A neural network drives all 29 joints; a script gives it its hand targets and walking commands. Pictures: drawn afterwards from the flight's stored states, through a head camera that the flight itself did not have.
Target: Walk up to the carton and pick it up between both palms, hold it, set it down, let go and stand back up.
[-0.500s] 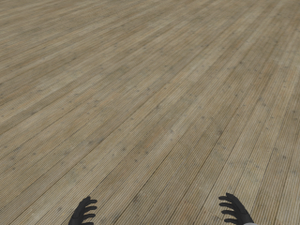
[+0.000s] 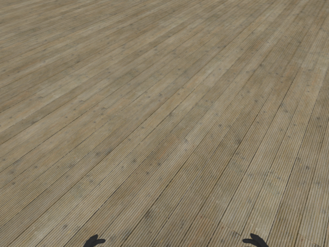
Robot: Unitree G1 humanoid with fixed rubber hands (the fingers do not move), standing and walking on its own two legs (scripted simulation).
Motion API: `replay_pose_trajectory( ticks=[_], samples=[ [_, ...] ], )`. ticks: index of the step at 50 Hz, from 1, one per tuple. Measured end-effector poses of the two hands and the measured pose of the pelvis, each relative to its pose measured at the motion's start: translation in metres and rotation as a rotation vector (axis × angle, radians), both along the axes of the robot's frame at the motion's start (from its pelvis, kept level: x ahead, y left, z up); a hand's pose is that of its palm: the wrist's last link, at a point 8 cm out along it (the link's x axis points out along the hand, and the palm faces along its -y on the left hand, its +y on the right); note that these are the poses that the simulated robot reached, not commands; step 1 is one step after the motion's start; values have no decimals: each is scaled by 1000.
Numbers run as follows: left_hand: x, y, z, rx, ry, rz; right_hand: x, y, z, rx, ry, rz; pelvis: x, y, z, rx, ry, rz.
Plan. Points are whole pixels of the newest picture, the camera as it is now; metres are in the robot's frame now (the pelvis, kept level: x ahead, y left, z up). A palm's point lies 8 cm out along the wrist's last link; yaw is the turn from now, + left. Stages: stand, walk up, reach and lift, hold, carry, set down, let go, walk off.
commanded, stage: stand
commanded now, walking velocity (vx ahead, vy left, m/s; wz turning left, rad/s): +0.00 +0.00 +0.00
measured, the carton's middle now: out of the picture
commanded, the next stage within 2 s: walk up in 1.58 s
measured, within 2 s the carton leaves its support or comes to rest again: neither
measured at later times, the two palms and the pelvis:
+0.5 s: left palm out of the picture +0.06 +0.23 -0.12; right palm out of the picture +0.07 -0.23 -0.11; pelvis -0.01 +0.00 +0.01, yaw +0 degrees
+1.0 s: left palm out of the picture +0.01 +0.23 -0.13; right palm out of the picture +0.01 -0.22 -0.12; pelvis +0.00 +0.01 +0.02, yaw +0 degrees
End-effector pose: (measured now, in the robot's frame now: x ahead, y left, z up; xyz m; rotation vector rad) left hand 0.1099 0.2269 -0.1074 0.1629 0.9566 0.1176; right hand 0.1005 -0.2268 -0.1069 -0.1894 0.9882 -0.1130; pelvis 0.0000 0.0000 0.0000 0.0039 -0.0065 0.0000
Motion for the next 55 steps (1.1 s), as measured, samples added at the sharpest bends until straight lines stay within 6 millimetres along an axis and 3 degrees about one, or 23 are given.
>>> replay_pose_trajectory(
  ticks=[8, 25, 38, 55],
  samples=[
    [-11, 4, 0, 9, 22, 19, -5, 3, -2, 7, 6, -14, -2, 2, 1, 0, -5, 1],
    [-47, 3, -10, -2, 145, 54, -35, -1, -8, 4, 112, -45, -5, 2, 7, -1, -2, 2],
    [-64, 6, -14, -2, 205, 88, -53, 0, -12, 1, 184, -83, -2, 3, 11, -4, -15, 1],
    [-110, -5, -24, -37, 376, 116, -100, 13, -18, 20, 354, -117, -3, 6, 16, -3, -27, 5]
  ],
)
